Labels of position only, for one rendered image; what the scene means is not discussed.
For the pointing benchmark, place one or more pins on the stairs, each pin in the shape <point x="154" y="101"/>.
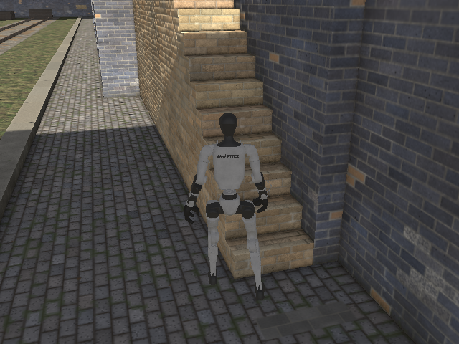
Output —
<point x="193" y="67"/>

